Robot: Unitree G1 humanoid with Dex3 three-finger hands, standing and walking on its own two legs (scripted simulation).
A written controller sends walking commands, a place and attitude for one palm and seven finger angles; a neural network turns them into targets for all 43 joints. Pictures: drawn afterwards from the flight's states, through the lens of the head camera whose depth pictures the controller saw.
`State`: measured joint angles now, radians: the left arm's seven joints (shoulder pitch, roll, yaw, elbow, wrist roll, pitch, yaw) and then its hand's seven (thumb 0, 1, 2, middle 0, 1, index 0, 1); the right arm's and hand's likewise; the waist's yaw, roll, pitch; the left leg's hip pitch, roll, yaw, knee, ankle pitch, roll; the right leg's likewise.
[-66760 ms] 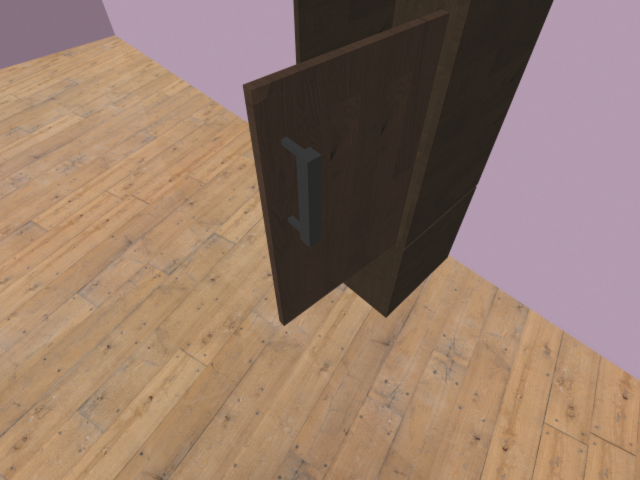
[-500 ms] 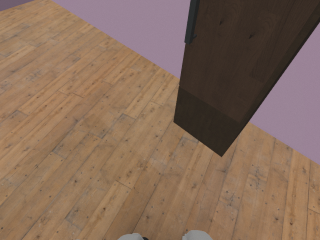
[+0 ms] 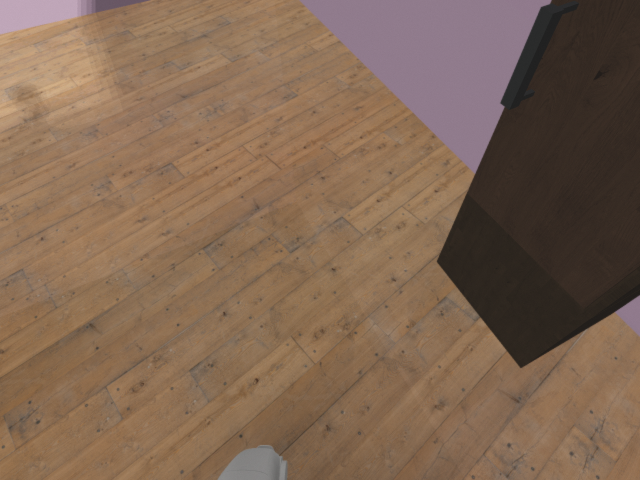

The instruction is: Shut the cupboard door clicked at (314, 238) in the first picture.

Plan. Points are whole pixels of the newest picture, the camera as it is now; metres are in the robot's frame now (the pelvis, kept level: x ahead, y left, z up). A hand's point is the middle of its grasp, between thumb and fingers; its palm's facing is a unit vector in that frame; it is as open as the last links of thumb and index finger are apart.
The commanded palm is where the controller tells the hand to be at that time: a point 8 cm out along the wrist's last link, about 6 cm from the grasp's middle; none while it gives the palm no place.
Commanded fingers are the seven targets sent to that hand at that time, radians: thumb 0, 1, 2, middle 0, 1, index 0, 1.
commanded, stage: walk to a spot facing it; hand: left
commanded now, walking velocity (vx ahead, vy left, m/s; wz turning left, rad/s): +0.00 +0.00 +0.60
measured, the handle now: (538, 58) +0.78 -0.36 +0.08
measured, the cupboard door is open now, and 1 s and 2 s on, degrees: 2 2 2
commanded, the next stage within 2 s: turn to face it in 1.56 s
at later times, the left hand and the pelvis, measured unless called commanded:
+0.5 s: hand out of the picture +0.04 +0.20 -0.15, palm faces +0.30 -0.90 -0.31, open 7.4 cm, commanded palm none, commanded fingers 0.00 0.90 0.90 -0.20 -0.30 -0.20 -0.30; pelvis +0.02 -0.02 -0.01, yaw +18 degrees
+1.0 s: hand out of the picture +0.04 +0.25 -0.15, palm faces +0.56 -0.79 -0.24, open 7.4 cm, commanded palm none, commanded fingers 0.00 0.90 0.90 -0.20 -0.30 -0.20 -0.30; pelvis +0.08 +0.02 +0.00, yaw +35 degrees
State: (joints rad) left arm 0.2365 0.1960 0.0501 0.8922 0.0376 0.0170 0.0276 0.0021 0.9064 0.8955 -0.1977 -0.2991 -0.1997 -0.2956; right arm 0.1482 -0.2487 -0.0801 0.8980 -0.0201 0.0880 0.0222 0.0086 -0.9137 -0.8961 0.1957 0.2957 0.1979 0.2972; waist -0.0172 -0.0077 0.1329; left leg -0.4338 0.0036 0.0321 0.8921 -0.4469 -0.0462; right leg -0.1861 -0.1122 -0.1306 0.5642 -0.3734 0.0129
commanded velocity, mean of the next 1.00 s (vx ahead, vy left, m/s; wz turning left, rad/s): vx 0.13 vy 0.00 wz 0.60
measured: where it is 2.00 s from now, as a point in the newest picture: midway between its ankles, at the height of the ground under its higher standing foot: (270, 435)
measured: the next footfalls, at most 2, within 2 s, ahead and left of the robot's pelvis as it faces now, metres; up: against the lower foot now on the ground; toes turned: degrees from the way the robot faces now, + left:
left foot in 0.08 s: +0.05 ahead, +0.14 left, +0.00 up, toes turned +7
right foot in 0.40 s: +0.10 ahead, -0.12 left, +0.00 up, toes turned +11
